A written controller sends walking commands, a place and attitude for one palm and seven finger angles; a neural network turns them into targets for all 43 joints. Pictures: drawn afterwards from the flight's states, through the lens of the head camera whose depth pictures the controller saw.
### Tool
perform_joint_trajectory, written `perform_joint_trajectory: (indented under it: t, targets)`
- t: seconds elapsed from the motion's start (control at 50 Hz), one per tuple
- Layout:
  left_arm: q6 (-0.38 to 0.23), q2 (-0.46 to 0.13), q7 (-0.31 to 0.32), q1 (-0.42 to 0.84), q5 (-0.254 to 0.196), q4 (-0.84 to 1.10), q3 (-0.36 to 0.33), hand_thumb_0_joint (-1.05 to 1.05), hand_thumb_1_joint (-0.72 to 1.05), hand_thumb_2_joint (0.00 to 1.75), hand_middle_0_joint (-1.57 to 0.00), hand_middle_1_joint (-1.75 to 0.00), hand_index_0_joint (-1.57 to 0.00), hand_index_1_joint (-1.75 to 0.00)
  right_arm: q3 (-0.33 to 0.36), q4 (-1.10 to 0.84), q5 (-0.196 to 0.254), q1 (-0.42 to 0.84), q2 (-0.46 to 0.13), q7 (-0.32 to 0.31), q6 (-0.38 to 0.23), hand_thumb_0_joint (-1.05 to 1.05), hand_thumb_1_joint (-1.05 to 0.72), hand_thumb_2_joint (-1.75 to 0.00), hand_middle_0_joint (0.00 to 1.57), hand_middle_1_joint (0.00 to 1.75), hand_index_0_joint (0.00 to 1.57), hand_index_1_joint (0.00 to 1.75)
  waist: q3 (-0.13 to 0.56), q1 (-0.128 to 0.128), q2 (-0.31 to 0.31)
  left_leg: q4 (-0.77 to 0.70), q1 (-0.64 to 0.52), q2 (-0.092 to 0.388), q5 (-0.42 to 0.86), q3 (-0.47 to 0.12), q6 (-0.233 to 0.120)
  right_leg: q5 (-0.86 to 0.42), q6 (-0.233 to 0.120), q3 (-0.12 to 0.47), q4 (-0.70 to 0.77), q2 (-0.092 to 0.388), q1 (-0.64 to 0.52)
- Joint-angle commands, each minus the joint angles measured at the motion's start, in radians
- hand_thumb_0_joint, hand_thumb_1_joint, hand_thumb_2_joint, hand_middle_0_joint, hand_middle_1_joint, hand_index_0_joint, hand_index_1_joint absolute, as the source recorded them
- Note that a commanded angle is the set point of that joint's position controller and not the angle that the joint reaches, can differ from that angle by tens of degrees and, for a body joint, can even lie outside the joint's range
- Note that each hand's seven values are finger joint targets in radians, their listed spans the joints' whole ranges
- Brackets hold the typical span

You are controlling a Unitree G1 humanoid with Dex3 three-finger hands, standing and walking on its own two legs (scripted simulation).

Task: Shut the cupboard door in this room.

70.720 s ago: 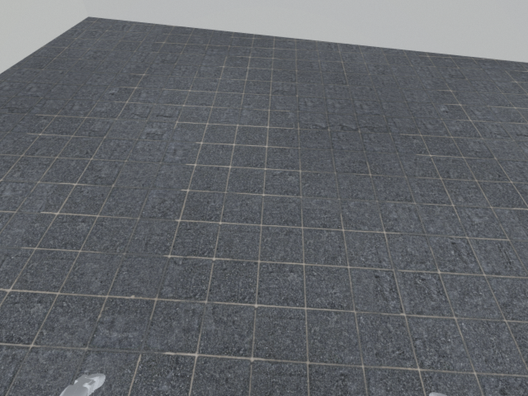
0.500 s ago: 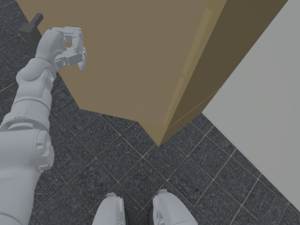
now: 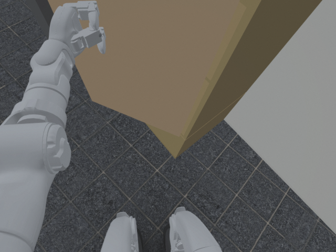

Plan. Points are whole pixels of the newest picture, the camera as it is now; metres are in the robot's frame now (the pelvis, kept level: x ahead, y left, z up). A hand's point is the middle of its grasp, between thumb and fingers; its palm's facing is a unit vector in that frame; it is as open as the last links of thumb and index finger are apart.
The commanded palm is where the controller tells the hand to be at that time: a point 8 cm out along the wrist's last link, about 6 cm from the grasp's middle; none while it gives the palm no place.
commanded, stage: pull the fist back off the door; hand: left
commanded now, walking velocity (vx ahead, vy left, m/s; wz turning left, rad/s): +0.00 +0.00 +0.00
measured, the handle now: (55, 18) +0.62 +0.18 +0.10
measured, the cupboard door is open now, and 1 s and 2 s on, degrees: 28 27 27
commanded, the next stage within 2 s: draw the hand back to the body in 0.80 s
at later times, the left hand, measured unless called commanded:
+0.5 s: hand (105, 50) +0.51 +0.07 +0.12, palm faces +0.05 -1.00 -0.07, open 3.1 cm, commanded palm +0.46 +0.12 +0.10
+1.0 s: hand (105, 68) +0.48 +0.08 +0.11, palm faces +0.06 -1.00 +0.00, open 3.1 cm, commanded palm +0.42 +0.13 +0.12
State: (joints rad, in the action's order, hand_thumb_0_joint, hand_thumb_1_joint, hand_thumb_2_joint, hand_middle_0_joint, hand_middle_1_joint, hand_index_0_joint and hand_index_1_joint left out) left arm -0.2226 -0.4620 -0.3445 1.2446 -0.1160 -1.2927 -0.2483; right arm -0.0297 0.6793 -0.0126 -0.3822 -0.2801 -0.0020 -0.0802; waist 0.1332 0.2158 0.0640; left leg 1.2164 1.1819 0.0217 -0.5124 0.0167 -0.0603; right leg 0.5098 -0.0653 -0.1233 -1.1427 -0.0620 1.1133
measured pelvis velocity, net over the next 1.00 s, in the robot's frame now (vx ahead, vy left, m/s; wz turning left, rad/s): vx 0.00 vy -0.02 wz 0.01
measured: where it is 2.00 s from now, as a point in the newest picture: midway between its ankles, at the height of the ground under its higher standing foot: outside the picture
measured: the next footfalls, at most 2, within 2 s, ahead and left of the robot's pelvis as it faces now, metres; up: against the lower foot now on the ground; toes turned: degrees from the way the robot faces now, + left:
none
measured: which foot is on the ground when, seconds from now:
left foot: down 0.00-1.00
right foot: down 0.00-1.00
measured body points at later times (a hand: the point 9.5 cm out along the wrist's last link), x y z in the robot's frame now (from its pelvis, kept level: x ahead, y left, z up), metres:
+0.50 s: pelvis +0.01 -0.02 +0.03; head +0.11 -0.03 +0.47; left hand +0.50 +0.13 +0.13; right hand +0.00 -0.27 -0.09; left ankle +0.02 +0.08 -0.63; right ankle +0.01 -0.09 -0.63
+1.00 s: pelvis +0.00 -0.02 +0.03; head +0.09 -0.03 +0.47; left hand +0.47 +0.13 +0.11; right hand +0.06 -0.27 -0.09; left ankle +0.02 +0.08 -0.63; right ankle +0.01 -0.09 -0.63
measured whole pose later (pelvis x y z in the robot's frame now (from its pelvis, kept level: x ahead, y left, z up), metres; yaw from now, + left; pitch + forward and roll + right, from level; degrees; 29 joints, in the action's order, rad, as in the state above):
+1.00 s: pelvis +0.00 -0.02 +0.03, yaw +0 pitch +19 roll +0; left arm -0.47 -0.20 0.06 0.80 -0.07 -1.09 -0.23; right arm 0.00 0.62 -0.01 -0.32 -0.24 0.05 0.01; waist 0.14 0.13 0.03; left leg 1.02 0.91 0.01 -0.44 0.06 -0.03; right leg 0.46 -0.08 -0.07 -1.01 -0.06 0.88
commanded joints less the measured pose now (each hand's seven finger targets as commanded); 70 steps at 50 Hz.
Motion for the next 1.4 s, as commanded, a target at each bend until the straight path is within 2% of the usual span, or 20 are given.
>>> perform_joint_trajectory:
  t: [0.0, 0.06, 0.14, 0.2, 0.26, 0.3, 0.38, 0.44, 0.48, 0.54, 0.62, 0.68, 0.82, 0.86, 0.9, 0.98, 1.06, 1.14, 1.26, 1.38]
  targets:
    - [-0.085, 0.007, 0.304, 0.418, -0.02, 0.249, -0.078, 0.0, 0.9, 0.9, -1.3, -1.5, -1.3, -1.5, 0.069, -0.054, -0.032, -0.254, -0.156, 0.052, -0.001, 0.0, -0.9, -0.9, 0.2, 0.3, 0.2, 0.3, 0.585, 0.033, 0.109, -0.126, -0.596, 0.02, 0.543, -0.152, 0.037, -0.369, 0.041, 0.083, 0.134, 0.009, -0.108]
    - [-0.214, 0.011, 0.488, 0.383, 0.089, 0.399, -0.082, 0.0, 0.9, 0.9, -1.3, -1.5, -1.3, -1.5, 0.087, -0.059, -0.067, -0.271, -0.147, 0.097, 0.004, 0.0, -0.9, -0.9, 0.2, 0.3, 0.2, 0.3, 0.67, 0.002, 0.134, -0.108, -0.654, 0.022, 0.65, -0.146, 0.051, -0.433, 0.043, 0.082, 0.115, 0.005, -0.13]
    - [-0.276, 0.047, 0.498, 0.319, 0.19, 0.4, 0.009, 0.0, 0.9, 0.9, -1.3, -1.5, -1.3, -1.5, 0.111, -0.038, -0.064, -0.291, -0.154, 0.124, 0.045, 0.0, -0.9, -0.9, 0.2, 0.3, 0.2, 0.3, 0.649, 0.021, 0.081, -0.141, -0.679, 0.017, 0.625, -0.129, 0.046, -0.474, 0.046, 0.091, 0.159, -0.002, -0.218]
    - [-0.248, 0.055, 0.461, 0.306, 0.158, 0.357, 0.014, 0.0, 0.9, 0.9, -1.3, -1.5, -1.3, -1.5, 0.107, -0.047, -0.044, -0.272, -0.152, 0.112, 0.073, 0.0, -0.9, -0.9, 0.2, 0.3, 0.2, 0.3, 0.596, 0.021, 0.051, -0.188, -0.639, 0.001, 0.522, -0.105, 0.037, -0.465, 0.047, 0.099, 0.203, -0.003, -0.29]
    - [-0.241, -0.034, 0.464, 0.238, 0.101, 0.355, -0.097, 0.0, 0.9, 0.9, -1.3, -1.5, -1.3, -1.5, 0.096, -0.074, -0.032, -0.253, -0.151, 0.09, 0.084, 0.0, -0.9, -0.9, 0.2, 0.3, 0.2, 0.3, 0.565, -0.024, 0.001, -0.23, -0.563, -0.018, 0.442, -0.07, 0.029, -0.473, 0.048, 0.121, 0.235, 0.001, -0.413]
    - [-0.267, -0.027, 0.473, 0.184, 0.087, 0.347, -0.114, 0.0, 0.9, 0.9, -1.3, -1.5, -1.3, -1.5, 0.088, -0.079, -0.034, -0.234, -0.134, 0.086, 0.079, 0.0, -0.9, -0.9, 0.2, 0.3, 0.2, 0.3, 0.51, -0.043, -0.017, -0.243, -0.522, -0.024, 0.423, -0.052, 0.027, -0.488, 0.05, 0.128, 0.245, 0.004, -0.449]
    - [-0.347, 0.038, 0.459, -0.005, 0.117, 0.333, -0.057, 0.0, 0.9, 0.9, -1.3, -1.5, -1.3, -1.5, 0.089, -0.092, -0.035, -0.202, -0.117, 0.094, 0.071, 0.0, -0.9, -0.9, 0.2, 0.3, 0.2, 0.3, 0.431, -0.065, -0.064, -0.248, -0.454, -0.034, 0.39, -0.023, 0.02, -0.54, 0.057, 0.155, 0.253, 0.014, -0.493]
    - [-0.336, 0.112, 0.421, -0.097, 0.124, 0.286, 0.02, 0.0, 0.9, 0.9, -1.3, -1.5, -1.3, -1.5, 0.099, -0.093, -0.027, -0.194, -0.123, 0.104, 0.084, 0.0, -0.9, -0.9, 0.2, 0.3, 0.2, 0.3, 0.359, -0.054, -0.106, -0.256, -0.423, -0.04, 0.334, -0.008, 0.016, -0.525, 0.072, 0.175, 0.282, 0.024, -0.493]
    - [-0.316, 0.169, 0.39, -0.145, 0.092, 0.3, 0.059, 0.0, 0.9, 0.9, -1.3, -1.5, -1.3, -1.5, 0.101, -0.111, -0.013, -0.173, -0.122, 0.101, 0.091, 0.0, -0.9, -0.9, 0.2, 0.3, 0.2, 0.3, 0.364, -0.067, -0.102, -0.268, -0.432, -0.048, 0.313, 0.002, 0.017, -0.511, 0.075, 0.184, 0.303, 0.032, -0.517]
    - [-0.306, 0.132, 0.369, -0.085, 0.029, 0.385, 0.027, 0.0, 0.9, 0.9, -1.3, -1.5, -1.3, -1.5, 0.101, -0.12, 0.001, -0.141, -0.125, 0.081, 0.096, 0.0, -0.9, -0.9, 0.2, 0.3, 0.2, 0.3, 0.359, -0.066, -0.13, -0.269, -0.407, -0.054, 0.26, 0.007, 0.015, -0.469, 0.091, 0.234, 0.349, 0.053, -0.57]
    - [-0.401, 0.149, 0.38, 0.072, 0.023, 0.597, 0.084, 0.0, 0.9, 0.9, -1.3, -1.5, -1.3, -1.5, 0.104, -0.103, 0.002, -0.095, -0.111, 0.06, 0.071, 0.0, -0.9, -0.9, 0.2, 0.3, 0.2, 0.3, 0.441, -0.052, -0.023, -0.26, -0.529, -0.045, 0.276, -0.011, 0.011, -0.443, 0.074, 0.206, 0.315, 0.043, -0.514]
    - [-0.453, 0.184, 0.399, 0.053, 0.044, 0.639, 0.137, 0.0, 0.9, 0.9, -1.3, -1.5, -1.3, -1.5, 0.107, -0.08, 0.0, -0.07, -0.108, 0.057, 0.052, 0.0, -0.9, -0.9, 0.2, 0.3, 0.2, 0.3, 0.504, -0.052, 0.051, -0.246, -0.63, -0.037, 0.316, -0.032, 0.018, -0.441, 0.066, 0.179, 0.278, 0.035, -0.441]
    - [-0.293, 0.125, 0.434, -0.02, 0.065, 0.3, 0.078, 0.0, 0.9, 0.9, -1.3, -1.5, -1.3, -1.5, 0.083, -0.081, 0.011, -0.051, -0.124, 0.045, 0.075, 0.0, -0.9, -0.9, 0.2, 0.3, 0.2, 0.3, 0.285, -0.033, -0.111, -0.276, -0.399, -0.045, 0.146, -0.018, 0.013, -0.238, 0.085, 0.217, 0.353, 0.053, -0.435]
    - [-0.278, 0.053, 0.434, -0.024, 0.041, 0.306, -0.002, 0.0, 0.9, 0.9, -1.3, -1.5, -1.3, -1.5, 0.078, -0.1, 0.009, -0.051, -0.13, 0.039, 0.076, 0.0, -0.9, -0.9, 0.2, 0.3, 0.2, 0.3, 0.346, -0.062, -0.119, -0.276, -0.389, -0.048, 0.184, -0.018, 0.013, -0.282, 0.08, 0.229, 0.342, 0.053, -0.506]
    - [-0.298, 0.074, 0.423, -0.007, 0.02, 0.353, -0.005, 0.0, 0.9, 0.9, -1.3, -1.5, -1.3, -1.5, 0.075, -0.114, 0.006, -0.042, -0.12, 0.04, 0.069, 0.0, -0.9, -0.9, 0.2, 0.3, 0.2, 0.3, 0.413, -0.074, -0.094, -0.268, -0.408, -0.049, 0.237, -0.014, 0.015, -0.38, 0.073, 0.214, 0.308, 0.05, -0.54]
    - [-0.377, 0.046, 0.383, -0.211, 0.025, 0.582, -0.023, 0.0, 0.9, 0.9, -1.3, -1.5, -1.3, -1.5, 0.084, -0.165, 0.006, -0.039, -0.115, 0.053, 0.06, 0.0, -0.9, -0.9, 0.2, 0.3, 0.2, 0.3, 0.608, -0.161, -0.016, -0.287, -0.577, -0.042, 0.431, -0.007, 0.023, -0.614, 0.061, 0.181, 0.252, 0.035, -0.646]
    - [-0.305, 0.098, 0.329, -0.444, 0.006, 0.716, 0.037, 0.0, 0.9, 0.9, -1.3, -1.5, -1.3, -1.5, 0.089, -0.205, 0.034, -0.035, -0.115, 0.053, 0.074, 0.0, -0.9, -0.9, 0.2, 0.3, 0.2, 0.3, 0.498, -0.168, -0.128, -0.35, -0.597, -0.041, 0.436, 0.014, 0.01, -0.68, 0.093, 0.182, 0.326, 0.031, -0.73]
    - [-0.18, 0.168, 0.282, -0.528, -0.067, 0.878, 0.107, 0.0, 0.9, 0.9, -1.3, -1.5, -1.3, -1.5, 0.087, -0.227, 0.066, 0.01, -0.112, 0.028, 0.079, 0.0, -0.9, -0.9, 0.2, 0.3, 0.2, 0.3, 0.316, -0.151, -0.16, -0.426, -0.654, -0.033, 0.362, 0.014, 0.004, -0.566, 0.102, 0.169, 0.435, 0.035, -0.714]
    - [-0.169, 0.132, 0.283, -0.614, -0.079, 1.132, 0.122, 0.0, 0.9, 0.9, -1.3, -1.5, -1.3, -1.5, 0.068, -0.23, 0.073, 0.087, -0.101, -0.008, 0.037, 0.0, -0.9, -0.9, 0.2, 0.3, 0.2, 0.3, 0.239, -0.172, -0.007, -0.498, -0.813, -0.023, 0.382, -0.012, 0.006, -0.479, 0.058, 0.133, 0.47, 0.029, -0.681]
    - [-0.086, 0.098, 0.247, -0.862, -0.097, 1.216, 0.086, 0.0, 0.9, 0.9, -1.19, -1.38, -1.19, -1.38, 0.053, -0.258, 0.085, 0.168, -0.092, -0.01, 0.017, 0.0, -0.9, -0.9, 0.2, 0.3, 0.2, 0.3, 0.208, -0.213, -0.012, -0.559, -0.864, -0.018, 0.411, -0.025, 0.016, -0.474, 0.045, 0.111, 0.491, 0.036, -0.738]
